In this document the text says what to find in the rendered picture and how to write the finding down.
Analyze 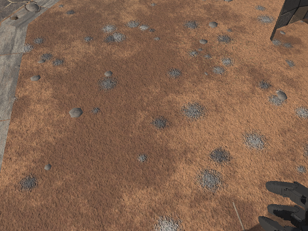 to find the robot right hand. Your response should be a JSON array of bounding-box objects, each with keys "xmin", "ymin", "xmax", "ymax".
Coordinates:
[{"xmin": 258, "ymin": 181, "xmax": 308, "ymax": 231}]

